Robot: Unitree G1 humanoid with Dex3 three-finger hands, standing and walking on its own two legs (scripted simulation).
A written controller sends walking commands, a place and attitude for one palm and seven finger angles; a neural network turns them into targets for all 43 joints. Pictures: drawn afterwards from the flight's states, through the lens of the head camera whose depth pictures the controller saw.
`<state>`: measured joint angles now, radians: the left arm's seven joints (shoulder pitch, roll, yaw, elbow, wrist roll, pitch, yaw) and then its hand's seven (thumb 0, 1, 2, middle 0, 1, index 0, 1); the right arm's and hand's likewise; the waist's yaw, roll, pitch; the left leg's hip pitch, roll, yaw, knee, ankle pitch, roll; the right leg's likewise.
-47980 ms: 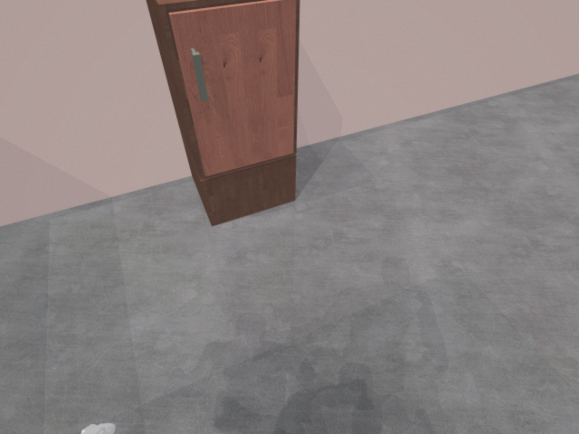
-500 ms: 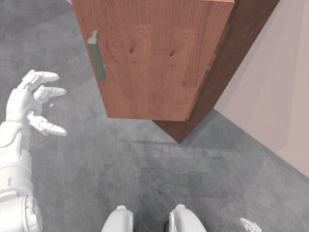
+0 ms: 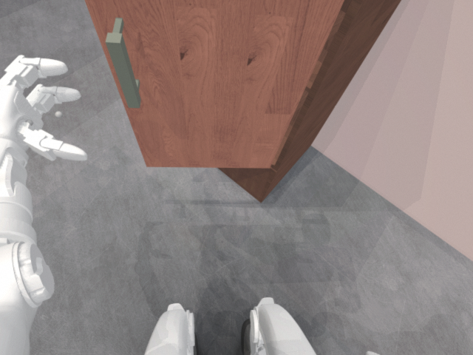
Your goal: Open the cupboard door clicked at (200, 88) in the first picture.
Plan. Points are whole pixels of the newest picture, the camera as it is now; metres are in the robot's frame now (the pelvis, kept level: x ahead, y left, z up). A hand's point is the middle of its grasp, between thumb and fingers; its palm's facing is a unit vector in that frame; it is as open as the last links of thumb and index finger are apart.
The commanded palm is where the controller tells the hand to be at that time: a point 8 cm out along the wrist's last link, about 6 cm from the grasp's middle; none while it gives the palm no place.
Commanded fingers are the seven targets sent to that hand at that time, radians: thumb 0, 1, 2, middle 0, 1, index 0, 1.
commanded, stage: move the hooked fingers beside the handle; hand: left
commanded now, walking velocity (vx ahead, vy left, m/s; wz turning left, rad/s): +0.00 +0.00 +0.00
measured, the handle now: (127, 66) +0.59 +0.17 +0.06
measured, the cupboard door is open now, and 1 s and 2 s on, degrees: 42 42 42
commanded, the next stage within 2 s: slide the fingers in behind the handle in 1.16 s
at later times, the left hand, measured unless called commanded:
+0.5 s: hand (74, 79) +0.55 +0.25 +0.07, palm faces -0.02 -1.00 -0.02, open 14.0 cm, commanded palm +0.53 +0.28 +0.06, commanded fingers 0.00 -0.50 0.30 -0.30 -1.20 -0.30 -1.20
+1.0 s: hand (73, 85) +0.54 +0.25 +0.06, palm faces -0.02 -1.00 -0.02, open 14.0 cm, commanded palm +0.53 +0.28 +0.06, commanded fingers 0.00 -0.50 0.30 -0.30 -1.20 -0.30 -1.20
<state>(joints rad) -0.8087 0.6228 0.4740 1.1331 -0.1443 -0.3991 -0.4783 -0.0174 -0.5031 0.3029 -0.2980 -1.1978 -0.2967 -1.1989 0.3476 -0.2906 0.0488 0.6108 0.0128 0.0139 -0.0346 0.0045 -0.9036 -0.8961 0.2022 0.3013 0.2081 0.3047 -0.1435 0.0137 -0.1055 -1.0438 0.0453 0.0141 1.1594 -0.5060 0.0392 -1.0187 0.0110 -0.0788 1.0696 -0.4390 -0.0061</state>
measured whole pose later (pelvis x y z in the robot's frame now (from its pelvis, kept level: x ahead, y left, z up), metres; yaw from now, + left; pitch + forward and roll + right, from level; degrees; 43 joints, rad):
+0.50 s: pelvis +0.00 +0.01 -0.01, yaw -2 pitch +28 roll -6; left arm -1.04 0.77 0.51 1.25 -0.05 -0.33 -0.43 -0.02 -0.50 0.30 -0.30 -1.20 -0.30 -1.20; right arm 0.41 -0.29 0.08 0.60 -0.02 0.08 -0.01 0.00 -0.90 -0.90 0.20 0.30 0.21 0.30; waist -0.24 0.04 -0.09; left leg -1.17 0.06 0.01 1.21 -0.52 0.05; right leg -1.13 0.03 -0.08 1.08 -0.43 0.01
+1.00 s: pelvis +0.01 +0.01 +0.00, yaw -1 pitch +27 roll -6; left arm -0.96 0.70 0.49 1.20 -0.07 -0.36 -0.41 -0.02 -0.50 0.30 -0.30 -1.20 -0.30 -1.20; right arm 0.37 -0.28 0.07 0.58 -0.01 0.10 0.00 0.00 -0.90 -0.90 0.20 0.30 0.21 0.30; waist -0.21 0.03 -0.10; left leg -1.12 0.06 0.00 1.18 -0.53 0.05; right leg -1.08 0.03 -0.09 1.05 -0.44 0.00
